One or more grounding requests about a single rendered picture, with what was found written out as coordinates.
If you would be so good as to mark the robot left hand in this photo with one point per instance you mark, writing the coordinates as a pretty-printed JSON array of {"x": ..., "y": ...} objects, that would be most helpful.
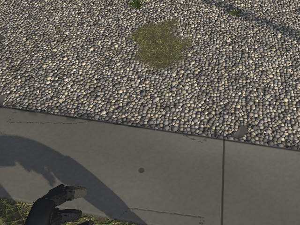
[{"x": 43, "y": 211}]

